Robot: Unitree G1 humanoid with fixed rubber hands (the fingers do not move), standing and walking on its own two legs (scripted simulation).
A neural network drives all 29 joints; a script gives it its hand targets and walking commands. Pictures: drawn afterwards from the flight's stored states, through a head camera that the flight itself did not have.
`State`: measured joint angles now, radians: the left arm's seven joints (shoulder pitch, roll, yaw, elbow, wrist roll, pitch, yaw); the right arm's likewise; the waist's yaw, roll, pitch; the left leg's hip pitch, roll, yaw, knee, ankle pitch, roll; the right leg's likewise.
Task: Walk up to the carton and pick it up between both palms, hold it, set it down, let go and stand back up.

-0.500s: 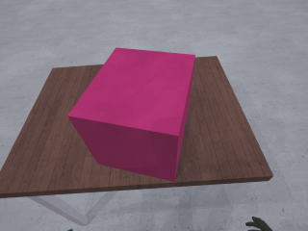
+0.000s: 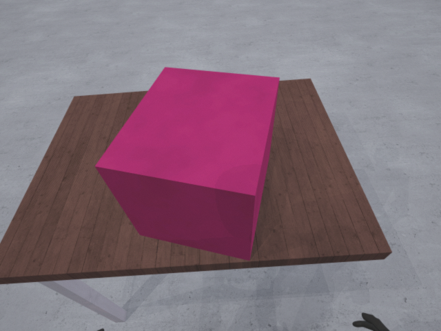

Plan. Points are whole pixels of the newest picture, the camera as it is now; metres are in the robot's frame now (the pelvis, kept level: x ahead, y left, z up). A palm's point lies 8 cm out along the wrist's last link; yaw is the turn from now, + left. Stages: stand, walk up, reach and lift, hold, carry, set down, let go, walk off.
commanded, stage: stand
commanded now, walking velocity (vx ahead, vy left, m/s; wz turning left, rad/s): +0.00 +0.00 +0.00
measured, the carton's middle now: (205, 160) +0.44 +0.02 +0.04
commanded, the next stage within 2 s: none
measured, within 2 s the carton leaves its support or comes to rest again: neither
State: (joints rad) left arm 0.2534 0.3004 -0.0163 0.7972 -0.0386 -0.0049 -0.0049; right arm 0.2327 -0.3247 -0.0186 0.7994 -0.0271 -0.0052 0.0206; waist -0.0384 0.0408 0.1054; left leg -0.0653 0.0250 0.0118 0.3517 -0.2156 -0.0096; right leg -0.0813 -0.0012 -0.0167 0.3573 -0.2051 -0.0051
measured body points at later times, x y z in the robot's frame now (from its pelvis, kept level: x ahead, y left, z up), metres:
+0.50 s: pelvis +0.00 +0.00 +0.00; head +0.02 -0.02 +0.45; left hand +0.11 +0.27 -0.11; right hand +0.10 -0.28 -0.13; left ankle -0.01 +0.13 -0.75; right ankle +0.00 -0.12 -0.75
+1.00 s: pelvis +0.01 +0.00 +0.00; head +0.03 -0.02 +0.45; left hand +0.11 +0.27 -0.11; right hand +0.10 -0.28 -0.13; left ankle -0.01 +0.13 -0.75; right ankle +0.00 -0.12 -0.75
